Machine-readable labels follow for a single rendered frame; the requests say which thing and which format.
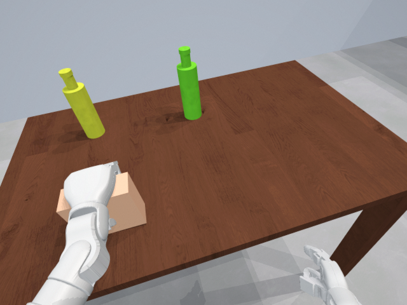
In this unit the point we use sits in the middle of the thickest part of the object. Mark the robot right hand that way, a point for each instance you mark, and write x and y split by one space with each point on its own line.
318 283

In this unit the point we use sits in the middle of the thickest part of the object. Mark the table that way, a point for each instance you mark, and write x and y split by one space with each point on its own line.
275 151

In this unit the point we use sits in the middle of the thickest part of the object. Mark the robot left forearm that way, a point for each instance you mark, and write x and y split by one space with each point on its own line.
84 260

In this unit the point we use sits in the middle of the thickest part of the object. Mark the robot right forearm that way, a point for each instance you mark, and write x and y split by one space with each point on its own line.
341 296

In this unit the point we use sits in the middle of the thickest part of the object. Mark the sponge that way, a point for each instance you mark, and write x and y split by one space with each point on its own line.
125 205

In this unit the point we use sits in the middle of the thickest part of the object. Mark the robot left hand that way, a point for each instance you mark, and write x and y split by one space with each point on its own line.
93 184

